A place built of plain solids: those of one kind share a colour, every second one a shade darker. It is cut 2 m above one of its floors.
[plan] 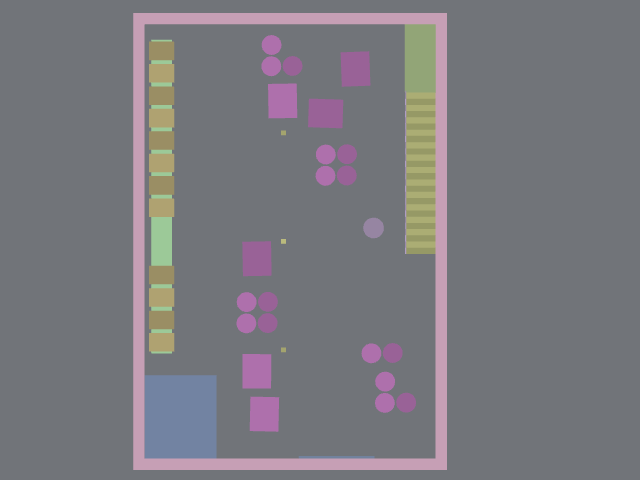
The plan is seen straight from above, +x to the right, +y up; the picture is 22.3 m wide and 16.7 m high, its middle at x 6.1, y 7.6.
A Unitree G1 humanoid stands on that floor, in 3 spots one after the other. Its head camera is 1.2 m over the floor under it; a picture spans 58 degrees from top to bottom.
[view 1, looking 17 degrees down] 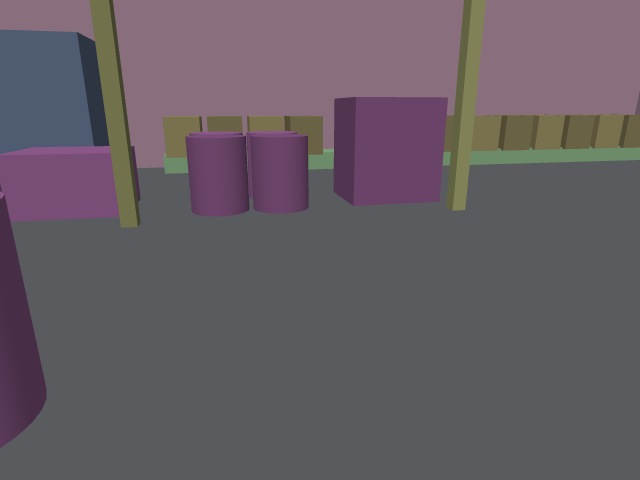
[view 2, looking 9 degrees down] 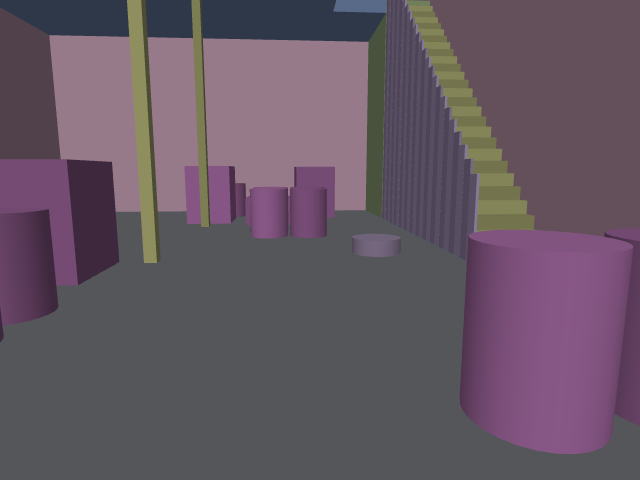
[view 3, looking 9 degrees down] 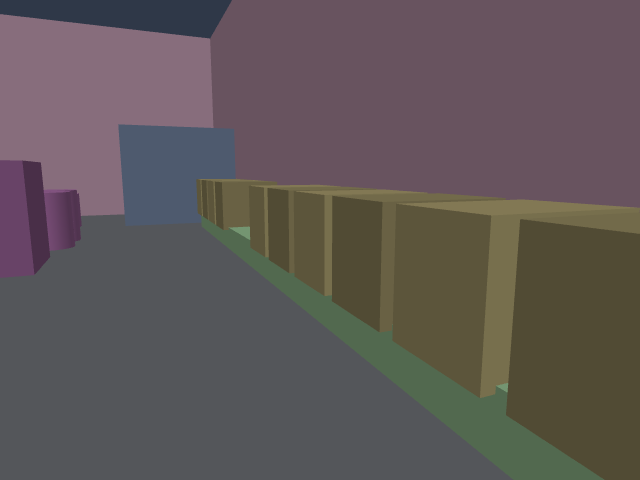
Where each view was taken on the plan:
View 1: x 9.61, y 4.82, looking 168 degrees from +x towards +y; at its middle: ground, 4.10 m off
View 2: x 6.68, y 1.70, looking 86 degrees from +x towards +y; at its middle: ground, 7.67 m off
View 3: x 2.25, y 13.40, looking -113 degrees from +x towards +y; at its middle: cask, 3.17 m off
